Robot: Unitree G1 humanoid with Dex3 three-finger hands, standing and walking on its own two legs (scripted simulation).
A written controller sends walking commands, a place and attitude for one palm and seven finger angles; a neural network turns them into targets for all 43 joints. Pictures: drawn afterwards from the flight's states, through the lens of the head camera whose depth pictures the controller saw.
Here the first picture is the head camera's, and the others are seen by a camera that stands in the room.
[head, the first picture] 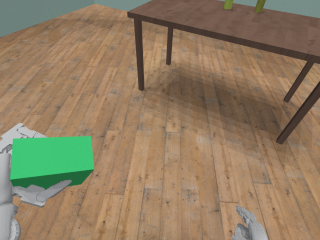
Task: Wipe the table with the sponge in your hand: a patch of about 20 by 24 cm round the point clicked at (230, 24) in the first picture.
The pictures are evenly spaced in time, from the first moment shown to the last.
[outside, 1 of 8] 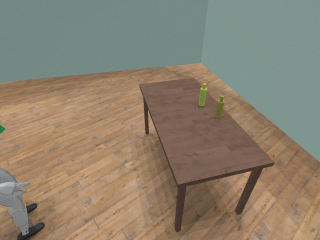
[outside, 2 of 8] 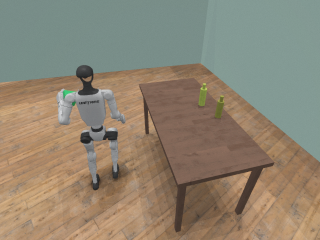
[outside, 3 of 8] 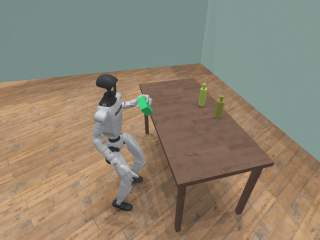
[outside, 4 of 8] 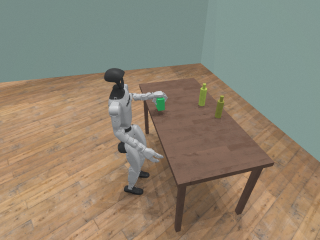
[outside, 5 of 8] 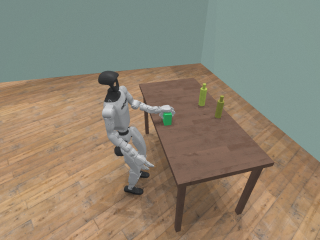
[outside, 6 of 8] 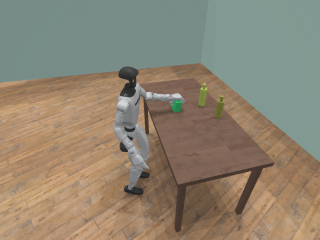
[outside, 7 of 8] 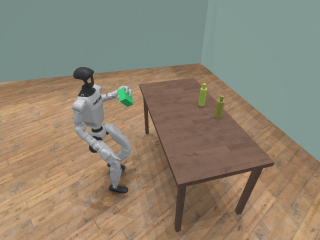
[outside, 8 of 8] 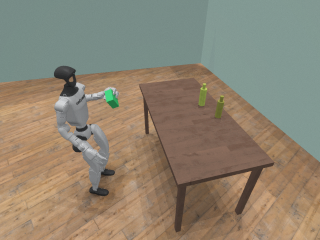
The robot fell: no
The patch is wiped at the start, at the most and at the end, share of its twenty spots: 0.00 1.00 1.00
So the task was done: yes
